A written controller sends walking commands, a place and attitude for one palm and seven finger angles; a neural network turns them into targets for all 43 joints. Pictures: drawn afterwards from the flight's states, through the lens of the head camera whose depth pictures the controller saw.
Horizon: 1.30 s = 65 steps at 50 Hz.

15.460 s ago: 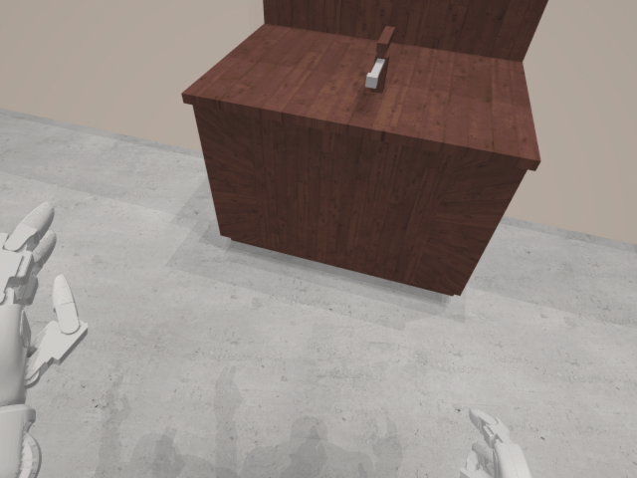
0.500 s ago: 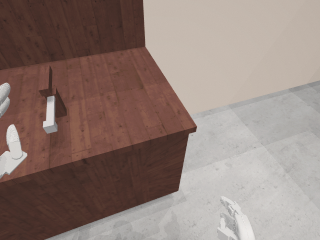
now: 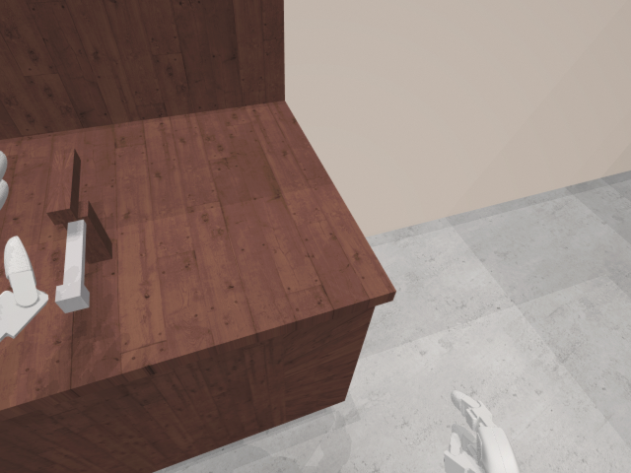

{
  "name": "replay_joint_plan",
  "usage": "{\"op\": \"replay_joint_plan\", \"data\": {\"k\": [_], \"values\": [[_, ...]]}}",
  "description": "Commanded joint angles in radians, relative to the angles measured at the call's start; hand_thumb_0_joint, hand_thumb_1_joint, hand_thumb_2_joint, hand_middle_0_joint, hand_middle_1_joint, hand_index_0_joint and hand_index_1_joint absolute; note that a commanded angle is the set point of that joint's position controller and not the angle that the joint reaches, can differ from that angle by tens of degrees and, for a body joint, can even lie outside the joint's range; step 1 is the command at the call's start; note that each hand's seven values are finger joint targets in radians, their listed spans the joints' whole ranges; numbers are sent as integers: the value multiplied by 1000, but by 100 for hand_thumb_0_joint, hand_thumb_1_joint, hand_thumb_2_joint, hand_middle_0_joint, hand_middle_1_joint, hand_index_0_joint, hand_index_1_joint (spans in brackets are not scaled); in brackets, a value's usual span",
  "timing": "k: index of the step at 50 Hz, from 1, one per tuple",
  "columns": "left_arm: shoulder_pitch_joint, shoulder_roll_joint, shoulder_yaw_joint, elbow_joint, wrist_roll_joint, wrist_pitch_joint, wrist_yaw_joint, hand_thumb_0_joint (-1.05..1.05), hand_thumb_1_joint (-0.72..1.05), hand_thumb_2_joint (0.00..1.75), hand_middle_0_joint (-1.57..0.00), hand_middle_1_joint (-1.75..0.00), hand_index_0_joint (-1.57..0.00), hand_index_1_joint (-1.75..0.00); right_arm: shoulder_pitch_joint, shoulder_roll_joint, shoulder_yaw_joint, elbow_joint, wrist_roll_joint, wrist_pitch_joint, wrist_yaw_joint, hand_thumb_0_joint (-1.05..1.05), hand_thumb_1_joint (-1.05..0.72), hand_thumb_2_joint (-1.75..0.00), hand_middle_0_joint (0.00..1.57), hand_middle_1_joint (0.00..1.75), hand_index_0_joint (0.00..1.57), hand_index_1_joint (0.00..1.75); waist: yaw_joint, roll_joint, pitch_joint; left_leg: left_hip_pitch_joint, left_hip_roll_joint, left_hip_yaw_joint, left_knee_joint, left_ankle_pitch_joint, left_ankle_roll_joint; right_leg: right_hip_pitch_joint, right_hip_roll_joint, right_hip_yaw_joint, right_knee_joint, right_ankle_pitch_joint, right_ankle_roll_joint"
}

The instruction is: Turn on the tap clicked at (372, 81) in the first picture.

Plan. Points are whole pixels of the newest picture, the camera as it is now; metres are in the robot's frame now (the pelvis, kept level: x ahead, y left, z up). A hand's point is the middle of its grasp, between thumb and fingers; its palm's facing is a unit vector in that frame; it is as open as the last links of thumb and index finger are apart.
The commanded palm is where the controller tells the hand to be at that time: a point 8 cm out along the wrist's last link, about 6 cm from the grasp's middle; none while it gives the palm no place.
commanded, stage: come to a stop and stand still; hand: left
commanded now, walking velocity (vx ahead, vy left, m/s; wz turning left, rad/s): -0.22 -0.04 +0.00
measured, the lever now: (73, 296) +0.31 +0.33 +0.04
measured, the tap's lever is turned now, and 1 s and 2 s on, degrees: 0 0 0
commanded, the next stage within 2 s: look again from close up in 1.34 s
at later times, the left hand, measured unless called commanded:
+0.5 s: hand (5, 267) +0.23 +0.27 +0.21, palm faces +0.48 -0.79 -0.38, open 7.4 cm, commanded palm +0.14 +0.28 +0.18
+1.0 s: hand (26, 289) +0.24 +0.28 +0.17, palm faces +0.36 -0.85 -0.38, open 7.4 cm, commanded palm +0.18 +0.32 +0.18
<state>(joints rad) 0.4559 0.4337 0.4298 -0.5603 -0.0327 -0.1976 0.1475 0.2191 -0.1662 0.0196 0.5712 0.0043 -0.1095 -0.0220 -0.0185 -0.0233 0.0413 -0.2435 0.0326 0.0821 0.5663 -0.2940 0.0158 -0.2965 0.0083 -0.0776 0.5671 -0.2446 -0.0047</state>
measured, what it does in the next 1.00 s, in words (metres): steps on the spot: right foot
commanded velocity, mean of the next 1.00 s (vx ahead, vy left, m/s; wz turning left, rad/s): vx -0.03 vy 0.00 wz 0.00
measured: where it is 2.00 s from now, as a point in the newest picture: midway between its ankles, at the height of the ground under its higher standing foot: outside the picture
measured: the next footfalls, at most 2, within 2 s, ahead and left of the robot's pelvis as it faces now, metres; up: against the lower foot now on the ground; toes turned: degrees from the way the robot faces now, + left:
right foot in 0.02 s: +0.08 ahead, -0.09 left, +0.00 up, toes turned +4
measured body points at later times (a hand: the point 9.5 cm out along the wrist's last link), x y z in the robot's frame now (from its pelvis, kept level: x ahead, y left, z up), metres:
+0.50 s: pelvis -0.03 +0.00 +0.01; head +0.01 +0.00 +0.45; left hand +0.20 +0.31 +0.23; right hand +0.15 -0.24 -0.08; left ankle +0.00 +0.11 -0.73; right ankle +0.04 -0.10 -0.73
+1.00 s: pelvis +0.01 +0.04 +0.01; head +0.03 +0.06 +0.45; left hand +0.21 +0.33 +0.19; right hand +0.19 -0.17 -0.07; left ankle +0.00 +0.11 -0.73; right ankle +0.04 -0.10 -0.73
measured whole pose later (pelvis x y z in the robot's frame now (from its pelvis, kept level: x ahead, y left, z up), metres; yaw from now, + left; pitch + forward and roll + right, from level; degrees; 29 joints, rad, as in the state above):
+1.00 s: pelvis +0.01 +0.04 +0.01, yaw -1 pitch -1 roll -1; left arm 0.38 0.36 0.36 -0.42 -0.02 -0.25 0.08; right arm 0.21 -0.18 0.04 0.59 0.01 -0.17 0.00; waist 0.03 -0.02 0.04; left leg -0.20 -0.02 0.10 0.49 -0.29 0.07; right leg -0.25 -0.02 -0.02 0.45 -0.19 0.02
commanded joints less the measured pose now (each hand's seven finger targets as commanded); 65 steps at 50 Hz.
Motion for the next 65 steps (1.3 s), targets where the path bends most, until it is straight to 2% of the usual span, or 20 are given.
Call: {"op": "replay_joint_plan", "data": {"k": [1, 2, 3, 5, 12, 15, 16, 17, 19, 22, 24, 27, 29, 32, 35, 38, 43, 46, 57, 65], "values": [[-28, 112, 60, -102, -5, -22, 10, 0, 90, 90, -20, -30, -20, -30, -83, -139, -38, -138, 7, -44, -16, 0, -90, -90, 20, 30, 20, 30, 13, 68, -192, -65, 96, -68, -37, 404, -33, 296, -53, 86, -154, 472, -32], [-47, 115, 61, -94, -3, -21, 9, 0, 90, 90, -20, -30, -20, -30, -104, -137, -26, -143, 0, -47, -18, 0, -90, -90, 20, 30, 20, 30, 12, 77, -179, -77, 69, -58, -33, 340, -46, 290, -96, 114, -148, 613, -43], [-44, 69, 27, -65, -16, -11, 7, 0, 90, 90, -20, -30, -20, -30, -80, -132, -36, -132, 14, -51, -20, 0, -90, -90, 20, 30, 20, 30, 7, -31, -189, -47, 39, -65, -4, 286, -55, 256, -130, 169, -141, 659, -71], [-54, 77, 22, -93, -20, -4, 13, 0, 90, 90, -20, -30, -20, -30, -88, -138, -41, -130, 13, -46, -26, 0, -90, -90, 20, 30, 20, 30, 13, -98, -189, 1, 14, -79, -2, 217, -53, 195, -174, 210, -165, 599, -99], [-106, 117, 50, -192, -20, -9, 27, 0, 90, 90, -20, -30, -20, -30, -137, -133, -27, -128, -4, -29, -53, 0, -90, -90, 20, 30, 20, 30, 39, 73, -178, 31, 55, -99, -154, 170, -20, 140, -98, 170, -212, 192, -29], [-107, 78, 16, -152, -12, -1, 32, 0, 90, 90, -20, -30, -20, -30, -120, -139, -30, -132, -2, -24, -53, 0, -90, -90, 20, 30, 20, 30, 38, 73, -143, -36, 53, -105, -209, 53, -11, 173, -74, 159, -240, 80, -11], [-1159, 902, 569, -347, 143, -116, 13, 0, 90, 90, -20, -30, -20, -30, 64, -155, -53, -80, -40, -87, -51, 0, -90, -90, 20, 30, 20, 30, 44, -128, 62, -147, 40, -42, -38, 121, 3, 5, -110, 232, -350, 145, 108], [-855, 507, 315, 107, 43, -74, -24, 0, 90, 90, -20, -30, -20, -30, -38, -112, -40, -5, 21, -71, -42, 0, -90, -90, 20, 30, 20, 30, 37, 106, -48, -32, 50, -78, -60, 85, 11, -10, -235, 212, -273, 78, -83], [-481, 188, 82, 217, -1, -52, -56, 0, 90, 90, -20, -30, -20, -30, -59, -157, -66, -92, 13, -73, -20, 0, -90, -90, 20, 30, 20, 30, 64, 89, -119, 44, 12, -38, -105, 57, -10, 66, -152, 242, -248, 144, -33], [-129, -22, -102, 136, -45, -61, -91, 0, 90, 90, -20, -30, -20, -30, -38, -149, -67, -118, 43, -74, 32, 0, -90, -90, 20, 30, 20, 30, 75, 160, -201, 78, 29, -53, -165, 49, 16, 137, -121, 190, -216, 51, 26], [-42, 9, -102, -12, -25, -57, -84, 0, 90, 90, -20, -30, -20, -30, -52, -161, -59, -157, 41, -61, 45, 0, -90, -90, 20, 30, 20, 30, 77, 107, -163, -25, 59, -77, -215, -32, 30, 171, -92, 143, -181, -26, 29], [-28, 191, 83, -49, -9, -51, -43, 0, 90, 90, -20, -30, -20, -30, -91, -162, -52, -165, 39, -58, 23, 0, -90, -90, 20, 30, 20, 30, 76, -106, -92, -55, 34, -64, -210, -143, 18, 94, -80, 142, -267, -198, 2], [-69, 211, 133, -65, -14, -56, -38, 0, 90, 90, -20, -30, -20, -30, -90, -150, -48, -185, 30, -59, -2, 0, -90, -90, 20, 30, 20, 30, 63, -225, -80, -35, 20, -69, -160, -117, 16, 36, -102, 155, -298, -255, -11], [-227, 257, 160, -192, -9, -81, -26, 0, 90, 90, -20, -30, -20, -30, -95, -165, -40, -176, 16, -72, -18, 0, -90, -90, 20, 30, 20, 30, 41, 24, -49, -13, 43, -109, -210, -149, 24, -24, -90, 175, -240, -256, -24], [-281, 197, 112, -176, 10, -93, -27, 0, 90, 90, -20, -30, -20, -30, -81, -163, -41, -171, 19, -105, -14, 0, -90, -90, 20, 30, 20, 30, 59, 319, -90, -209, 129, -162, -348, -316, 67, 236, -22, 82, -9, -23, -5], [-288, 150, 62, -170, 12, -101, -39, 0, 90, 90, -20, -30, -20, -30, -77, -154, -40, -153, 15, -137, 8, 0, -90, -90, 20, 30, 20, 30, 58, 226, -126, -101, 92, -125, -251, -104, 42, 216, -40, 79, -71, 69, -15], [-117, 32, -19, -34, 9, -92, -55, 0, 90, 90, -20, -30, -20, -30, -48, -154, -44, -121, 13, -137, 24, 0, -90, -90, 20, 30, 20, 30, 51, 52, -72, -55, 70, -135, -233, -56, 15, 124, -47, 102, -151, 49, -19], [-110, 61, 10, 31, 5, -81, -54, 0, 90, 90, -20, -30, -20, -30, -53, -159, -47, -120, 11, -116, 19, 0, -90, -90, 20, 30, 20, 30, 47, -17, -68, -31, 62, -129, -214, 58, 0, 108, -59, 117, -167, 117, -18], [-182, 135, 49, -240, -3, -84, -43, 0, 90, 90, -20, -30, -20, -30, -107, -142, -42, -172, 5, -82, 6, 0, -90, -90, 20, 30, 20, 30, 44, 158, -238, 165, 69, -112, -128, 624, -51, 191, -63, 68, -86, 375, -28], [-89, 90, 40, -109, -17, -64, -41, 0, 90, 90, -20, -30, -20, -30, -76, -157, -55, -164, 6, -42, 2, 0, -90, -90, 20, 30, 20, 30, 35, 132, -179, 98, 75, -113, -156, 508, -59, 191, -71, 80, -122, 359, -35]]}}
